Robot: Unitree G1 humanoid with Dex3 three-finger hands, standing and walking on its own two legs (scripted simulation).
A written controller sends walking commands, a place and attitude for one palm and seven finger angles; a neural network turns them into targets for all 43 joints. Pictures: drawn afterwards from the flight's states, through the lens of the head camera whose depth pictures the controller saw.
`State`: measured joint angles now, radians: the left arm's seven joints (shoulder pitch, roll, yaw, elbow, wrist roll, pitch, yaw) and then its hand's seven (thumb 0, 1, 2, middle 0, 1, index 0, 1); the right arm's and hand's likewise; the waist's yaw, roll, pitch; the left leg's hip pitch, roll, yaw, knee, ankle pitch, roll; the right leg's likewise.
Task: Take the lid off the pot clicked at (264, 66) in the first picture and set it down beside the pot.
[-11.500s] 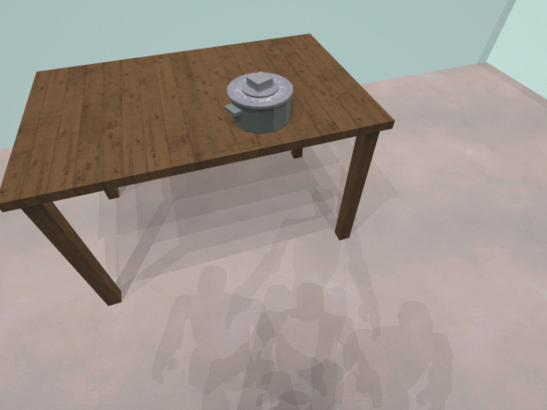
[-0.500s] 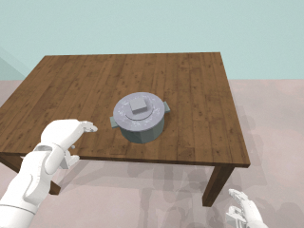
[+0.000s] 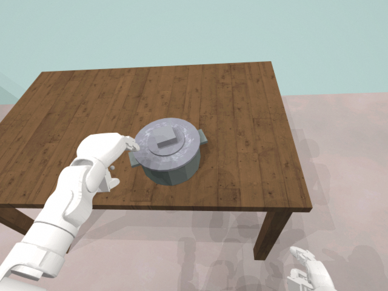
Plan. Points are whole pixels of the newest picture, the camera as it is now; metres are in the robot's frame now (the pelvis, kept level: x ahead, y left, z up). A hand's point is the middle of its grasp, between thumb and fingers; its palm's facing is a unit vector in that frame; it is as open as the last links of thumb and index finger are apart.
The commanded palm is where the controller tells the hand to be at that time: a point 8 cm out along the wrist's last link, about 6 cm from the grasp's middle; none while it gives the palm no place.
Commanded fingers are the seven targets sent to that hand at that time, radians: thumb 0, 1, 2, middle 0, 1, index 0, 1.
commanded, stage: move the open hand above the knob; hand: left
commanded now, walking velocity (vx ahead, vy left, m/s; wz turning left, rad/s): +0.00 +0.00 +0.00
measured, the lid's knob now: (164, 136) +0.50 +0.12 +0.00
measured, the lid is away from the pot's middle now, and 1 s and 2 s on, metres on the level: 0.00 0.00 0.00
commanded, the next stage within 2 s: lower the open fingers around the knob in 1.76 s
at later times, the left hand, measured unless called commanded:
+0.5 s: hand (135, 148) +0.40 +0.16 +0.06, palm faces -0.29 -0.06 -0.96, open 10.2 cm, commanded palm +0.40 +0.16 +0.13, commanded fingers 0.00 -0.25 1.29 -0.81 -0.08 -0.81 -0.08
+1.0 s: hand (155, 127) +0.47 +0.12 +0.07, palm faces -0.34 -0.04 -0.94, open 10.2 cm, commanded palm +0.47 +0.12 +0.13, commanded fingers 0.00 -0.25 1.29 -0.81 -0.08 -0.81 -0.08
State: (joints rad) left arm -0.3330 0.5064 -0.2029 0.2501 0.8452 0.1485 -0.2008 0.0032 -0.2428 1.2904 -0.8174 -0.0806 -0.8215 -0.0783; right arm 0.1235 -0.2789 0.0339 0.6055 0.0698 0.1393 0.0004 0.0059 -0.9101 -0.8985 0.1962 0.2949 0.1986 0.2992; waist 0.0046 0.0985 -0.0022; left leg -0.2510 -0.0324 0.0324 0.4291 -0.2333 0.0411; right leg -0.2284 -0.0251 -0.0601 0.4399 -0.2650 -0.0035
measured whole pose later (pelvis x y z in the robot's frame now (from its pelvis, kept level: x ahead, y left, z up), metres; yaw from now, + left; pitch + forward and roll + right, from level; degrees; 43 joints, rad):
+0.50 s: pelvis +0.01 -0.01 +0.00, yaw +0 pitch +6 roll +0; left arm -0.55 0.44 -0.28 0.45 0.86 0.21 -0.20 0.00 -0.24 1.29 -0.82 -0.08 -0.82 -0.08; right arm 0.12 -0.28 0.03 0.62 0.09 0.17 0.00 0.00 -0.91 -0.90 0.19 0.29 0.20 0.30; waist -0.01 0.09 -0.03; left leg -0.31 -0.02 0.03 0.47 -0.26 0.03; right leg -0.29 -0.02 -0.06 0.49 -0.30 -0.02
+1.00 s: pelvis +0.01 -0.01 -0.01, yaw -2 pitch +9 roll +0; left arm -0.89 0.37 -0.28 0.89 0.89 0.20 -0.18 0.00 -0.24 1.29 -0.82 -0.08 -0.82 -0.08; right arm 0.22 -0.28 0.00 0.69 0.08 0.17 -0.03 0.00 -0.91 -0.90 0.20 0.29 0.20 0.30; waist -0.08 0.07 -0.06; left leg -0.38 -0.01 0.05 0.48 -0.26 0.03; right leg -0.37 -0.01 -0.04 0.50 -0.29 -0.01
